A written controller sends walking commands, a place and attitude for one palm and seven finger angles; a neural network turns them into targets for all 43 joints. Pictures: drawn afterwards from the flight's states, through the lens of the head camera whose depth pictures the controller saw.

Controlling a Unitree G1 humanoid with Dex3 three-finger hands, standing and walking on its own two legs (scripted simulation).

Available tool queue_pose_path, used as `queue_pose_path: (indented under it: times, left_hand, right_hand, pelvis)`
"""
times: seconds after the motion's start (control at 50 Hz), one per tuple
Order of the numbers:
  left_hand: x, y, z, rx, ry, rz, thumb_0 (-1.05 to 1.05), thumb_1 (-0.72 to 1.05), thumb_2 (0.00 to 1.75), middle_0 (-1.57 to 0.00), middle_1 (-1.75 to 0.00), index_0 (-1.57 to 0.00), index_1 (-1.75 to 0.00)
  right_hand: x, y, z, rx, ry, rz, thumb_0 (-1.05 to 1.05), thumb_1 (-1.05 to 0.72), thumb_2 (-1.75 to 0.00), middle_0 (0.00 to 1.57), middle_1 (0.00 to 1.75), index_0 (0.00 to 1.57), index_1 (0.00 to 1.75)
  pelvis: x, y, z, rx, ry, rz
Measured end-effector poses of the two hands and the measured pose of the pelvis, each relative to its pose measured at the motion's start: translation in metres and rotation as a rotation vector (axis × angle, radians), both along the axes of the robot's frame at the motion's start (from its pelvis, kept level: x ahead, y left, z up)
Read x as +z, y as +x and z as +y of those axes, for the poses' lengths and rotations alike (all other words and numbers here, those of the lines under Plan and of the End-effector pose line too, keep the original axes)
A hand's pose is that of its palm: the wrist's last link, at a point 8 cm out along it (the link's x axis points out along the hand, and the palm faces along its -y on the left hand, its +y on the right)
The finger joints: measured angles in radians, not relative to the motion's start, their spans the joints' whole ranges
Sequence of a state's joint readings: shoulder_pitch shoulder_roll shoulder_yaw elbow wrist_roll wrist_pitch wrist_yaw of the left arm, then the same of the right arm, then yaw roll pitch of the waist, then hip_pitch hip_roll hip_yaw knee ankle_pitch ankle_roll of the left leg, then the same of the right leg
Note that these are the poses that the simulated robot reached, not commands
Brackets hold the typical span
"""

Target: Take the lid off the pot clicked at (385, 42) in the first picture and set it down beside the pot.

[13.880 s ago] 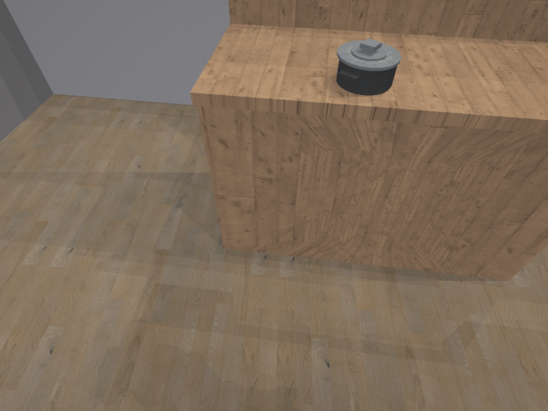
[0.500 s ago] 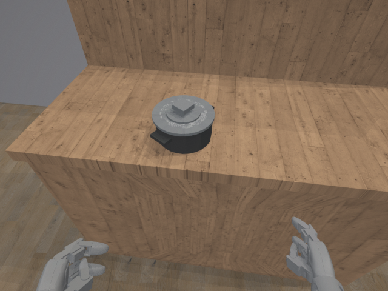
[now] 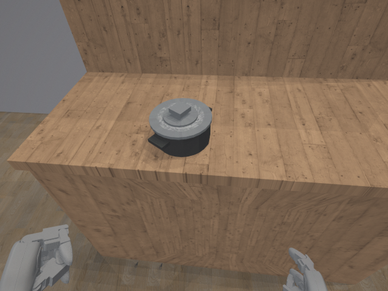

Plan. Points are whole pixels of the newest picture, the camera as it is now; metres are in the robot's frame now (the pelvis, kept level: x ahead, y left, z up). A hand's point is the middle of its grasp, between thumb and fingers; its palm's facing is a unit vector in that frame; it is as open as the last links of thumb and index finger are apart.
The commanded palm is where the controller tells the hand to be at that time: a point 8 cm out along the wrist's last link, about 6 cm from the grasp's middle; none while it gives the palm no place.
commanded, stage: raise the hand higher, near the body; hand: left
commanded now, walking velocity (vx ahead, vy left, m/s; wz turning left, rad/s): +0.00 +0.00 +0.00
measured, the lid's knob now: (179, 109) +0.52 +0.10 +0.11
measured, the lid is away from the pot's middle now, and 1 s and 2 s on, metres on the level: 0.00 0.00 0.00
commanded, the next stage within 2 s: reach forward and open the fingers in 0.58 s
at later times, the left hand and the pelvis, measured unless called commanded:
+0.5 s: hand (49, 226) +0.17 +0.24 +0.14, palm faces +0.34 -0.84 -0.42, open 3.1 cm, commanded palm +0.12 +0.28 +0.17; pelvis +0.01 +0.02 +0.00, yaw +0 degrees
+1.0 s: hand (32, 208) +0.19 +0.29 +0.15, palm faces +0.05 -0.03 -1.00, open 2.9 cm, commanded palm +0.17 +0.28 +0.20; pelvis -0.01 +0.02 -0.01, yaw +0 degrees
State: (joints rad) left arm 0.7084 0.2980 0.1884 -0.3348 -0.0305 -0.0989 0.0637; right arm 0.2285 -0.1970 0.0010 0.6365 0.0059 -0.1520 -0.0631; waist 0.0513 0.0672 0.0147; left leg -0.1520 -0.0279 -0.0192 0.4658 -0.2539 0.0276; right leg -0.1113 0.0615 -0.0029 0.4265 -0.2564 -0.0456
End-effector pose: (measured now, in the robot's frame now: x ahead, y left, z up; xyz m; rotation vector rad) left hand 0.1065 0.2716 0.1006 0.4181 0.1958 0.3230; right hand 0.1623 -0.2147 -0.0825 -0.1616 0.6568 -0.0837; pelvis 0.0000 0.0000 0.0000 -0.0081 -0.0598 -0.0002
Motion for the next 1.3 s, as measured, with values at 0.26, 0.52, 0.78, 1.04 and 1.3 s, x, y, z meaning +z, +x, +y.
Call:
queue_pose_path:
  times: [0.26,0.52,0.78,1.04,1.3]
  left_hand:
    - [0.03,0.014,0.008,-0.019,0.039,-0.137,0.01,0.9,0.9,-1.3,-1.5,-1.3,-1.5]
    - [0.067,0.025,0.012,-0.056,0.098,-0.294,0.01,0.89,0.9,-1.3,-1.5,-1.3,-1.5]
    - [0.1,0.043,0.006,-0.105,0.516,-0.277,0.01,0.87,0.91,-1.3,-1.48,-1.3,-1.48]
    - [0.099,0.067,0.015,-0.249,1.088,0.17,0.0,0.57,1.11,-1.22,-1.15,-1.23,-1.15]
    - [0.109,0.089,0.017,-0.381,1.095,0.276,0.0,0.15,1.37,-1.09,-0.7,-1.09,-0.7]
  right_hand:
    - [0.022,0.036,0.007,0.023,-0.025,-0.108,0.02,-0.91,-0.9,0.2,0.3,0.2,0.3]
    - [0.019,0.037,0.033,0.085,0.011,-0.098,0.02,-0.91,-0.9,0.2,0.3,0.2,0.3]
    - [0.002,0.017,0.024,0.103,-0.012,0.024,0.02,-0.91,-0.9,0.2,0.3,0.2,0.3]
    - [-0.007,0.035,0.012,0.076,0.048,0.074,0.02,-0.91,-0.9,0.2,0.3,0.2,0.3]
    - [0.0,0.03,0.02,0.116,0.053,0.046,0.02,-0.91,-0.9,0.2,0.3,0.2,0.3]
  pelvis:
    - [0.0,0.008,0.01,-0.001,-0.002,0.0]
    - [-0.001,0.007,0.017,0.002,-0.003,-0.004]
    - [-0.003,-0.001,0.018,-0.005,0.002,0.032]
    - [-0.005,-0.013,0.017,0.005,0.003,0.058]
    - [-0.002,-0.028,0.013,0.034,-0.001,0.028]
